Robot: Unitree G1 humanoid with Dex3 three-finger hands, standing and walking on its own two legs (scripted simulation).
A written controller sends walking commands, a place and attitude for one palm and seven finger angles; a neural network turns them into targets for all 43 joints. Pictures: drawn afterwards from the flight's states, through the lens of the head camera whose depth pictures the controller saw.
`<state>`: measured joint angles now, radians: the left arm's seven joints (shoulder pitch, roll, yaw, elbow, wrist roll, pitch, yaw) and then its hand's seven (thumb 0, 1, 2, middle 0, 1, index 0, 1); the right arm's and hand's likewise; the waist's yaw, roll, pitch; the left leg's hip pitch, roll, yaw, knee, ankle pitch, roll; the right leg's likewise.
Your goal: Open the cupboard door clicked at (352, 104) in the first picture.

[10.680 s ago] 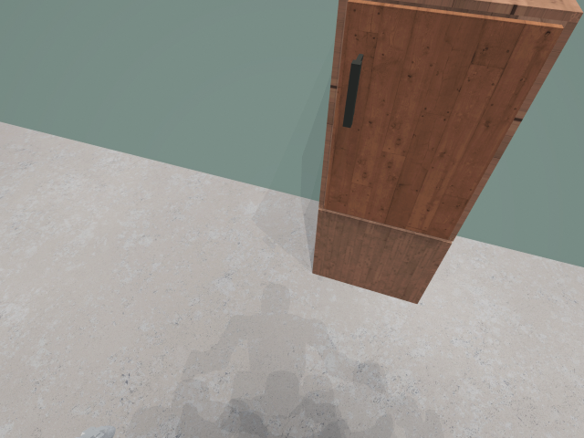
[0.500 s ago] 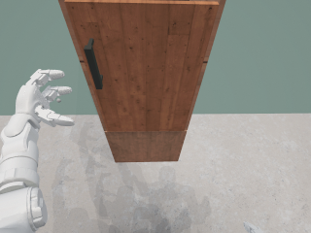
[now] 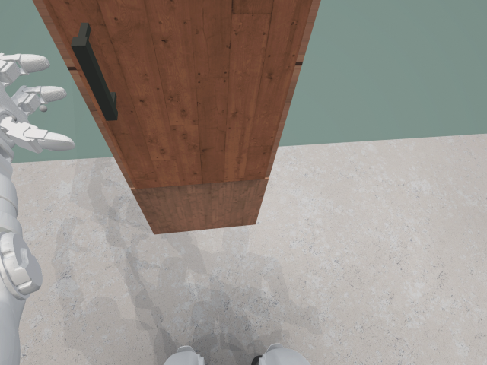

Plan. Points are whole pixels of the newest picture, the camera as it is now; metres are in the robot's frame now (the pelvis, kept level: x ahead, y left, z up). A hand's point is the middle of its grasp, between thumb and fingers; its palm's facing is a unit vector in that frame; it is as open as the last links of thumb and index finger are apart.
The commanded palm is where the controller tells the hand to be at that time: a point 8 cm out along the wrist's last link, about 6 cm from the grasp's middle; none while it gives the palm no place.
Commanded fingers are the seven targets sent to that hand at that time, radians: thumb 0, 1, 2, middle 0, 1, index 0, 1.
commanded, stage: move the hooked fingers beside the handle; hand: left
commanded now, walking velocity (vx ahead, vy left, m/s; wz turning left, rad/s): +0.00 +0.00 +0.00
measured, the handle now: (99, 75) +0.56 +0.22 +0.11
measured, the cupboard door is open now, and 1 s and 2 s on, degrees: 0 0 0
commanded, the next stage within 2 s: slide the fingers in behind the handle in 1.20 s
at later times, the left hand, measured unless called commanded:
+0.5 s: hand (51, 99) +0.51 +0.28 +0.11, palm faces +0.08 -1.00 +0.01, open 14.0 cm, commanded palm +0.48 +0.32 +0.11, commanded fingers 0.00 -0.50 0.30 -0.30 -1.20 -0.30 -1.20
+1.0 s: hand (45, 108) +0.49 +0.28 +0.11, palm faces +0.09 -1.00 +0.00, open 14.0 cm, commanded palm +0.47 +0.32 +0.11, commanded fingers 0.00 -0.50 0.30 -0.30 -1.20 -0.30 -1.20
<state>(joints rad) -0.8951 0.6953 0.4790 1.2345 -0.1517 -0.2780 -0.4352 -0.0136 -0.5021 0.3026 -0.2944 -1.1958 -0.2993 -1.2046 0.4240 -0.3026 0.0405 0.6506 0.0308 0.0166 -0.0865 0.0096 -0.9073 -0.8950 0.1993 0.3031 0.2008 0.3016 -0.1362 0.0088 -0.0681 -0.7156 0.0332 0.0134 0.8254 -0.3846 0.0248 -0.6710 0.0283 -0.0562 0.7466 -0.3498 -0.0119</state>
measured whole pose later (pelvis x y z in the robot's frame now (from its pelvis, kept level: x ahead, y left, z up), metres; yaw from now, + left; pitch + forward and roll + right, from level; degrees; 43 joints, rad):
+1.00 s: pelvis +0.00 +0.00 +0.00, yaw +0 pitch +16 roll -3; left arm -0.91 0.69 0.47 1.25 -0.12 -0.28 -0.39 -0.01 -0.50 0.30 -0.30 -1.20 -0.30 -1.20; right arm 0.38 -0.29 0.05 0.60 0.03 0.07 -0.07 0.01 -0.91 -0.89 0.20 0.30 0.20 0.30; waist -0.14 0.01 -0.08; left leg -0.74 0.03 0.00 0.86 -0.40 0.03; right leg -0.68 0.03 -0.07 0.76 -0.37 -0.01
